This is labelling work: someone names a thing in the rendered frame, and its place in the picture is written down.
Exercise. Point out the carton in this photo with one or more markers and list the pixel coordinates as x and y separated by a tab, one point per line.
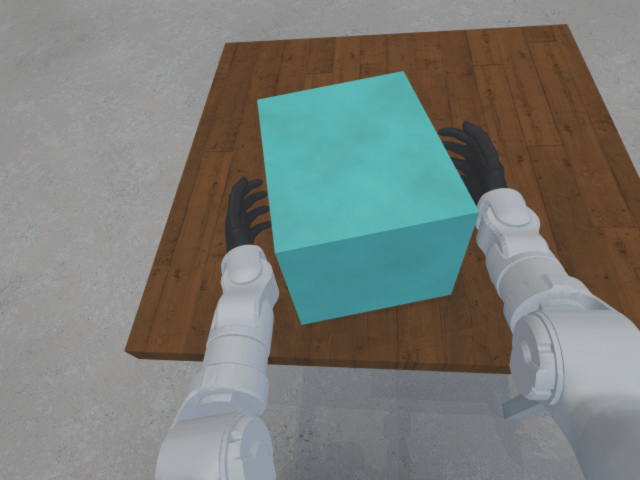
367	208

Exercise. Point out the right robot upper arm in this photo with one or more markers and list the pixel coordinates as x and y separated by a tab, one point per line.
583	366

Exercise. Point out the left robot forearm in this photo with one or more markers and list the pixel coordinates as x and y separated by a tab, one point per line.
233	373

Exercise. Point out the robot right hand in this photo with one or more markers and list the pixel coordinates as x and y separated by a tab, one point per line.
482	168

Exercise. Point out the right robot forearm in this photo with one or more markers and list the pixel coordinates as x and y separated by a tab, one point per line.
524	271

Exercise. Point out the robot left hand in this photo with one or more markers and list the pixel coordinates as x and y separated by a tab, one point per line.
237	223

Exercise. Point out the table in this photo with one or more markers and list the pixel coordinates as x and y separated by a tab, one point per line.
528	87

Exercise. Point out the left robot upper arm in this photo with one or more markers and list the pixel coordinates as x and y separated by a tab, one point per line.
229	446

